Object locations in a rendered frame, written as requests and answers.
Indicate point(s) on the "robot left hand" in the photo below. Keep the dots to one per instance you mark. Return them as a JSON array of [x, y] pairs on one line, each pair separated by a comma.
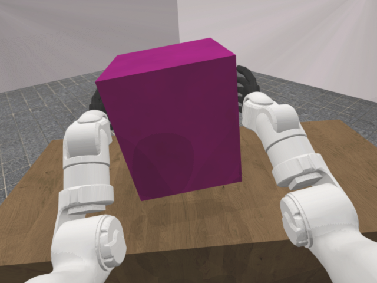
[[97, 104]]

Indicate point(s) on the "pedestal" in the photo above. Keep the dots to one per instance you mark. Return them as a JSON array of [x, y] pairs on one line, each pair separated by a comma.
[[225, 234]]

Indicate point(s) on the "robot left upper arm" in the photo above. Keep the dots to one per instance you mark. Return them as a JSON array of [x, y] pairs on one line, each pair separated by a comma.
[[85, 251]]

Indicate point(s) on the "robot right hand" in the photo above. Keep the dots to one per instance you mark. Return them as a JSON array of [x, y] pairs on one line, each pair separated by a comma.
[[249, 83]]

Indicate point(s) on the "right robot forearm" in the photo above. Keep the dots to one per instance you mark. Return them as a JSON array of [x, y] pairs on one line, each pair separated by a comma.
[[295, 163]]

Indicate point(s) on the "robot right upper arm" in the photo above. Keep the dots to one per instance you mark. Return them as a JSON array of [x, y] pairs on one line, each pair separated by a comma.
[[321, 219]]

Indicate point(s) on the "carton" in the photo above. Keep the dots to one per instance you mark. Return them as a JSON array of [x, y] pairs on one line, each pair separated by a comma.
[[175, 113]]

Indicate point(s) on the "left robot forearm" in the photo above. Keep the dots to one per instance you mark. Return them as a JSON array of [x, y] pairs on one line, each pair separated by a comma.
[[86, 162]]

